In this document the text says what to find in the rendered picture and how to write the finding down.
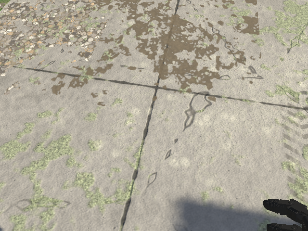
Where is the robot right hand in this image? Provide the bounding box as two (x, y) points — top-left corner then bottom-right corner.
(263, 198), (308, 231)

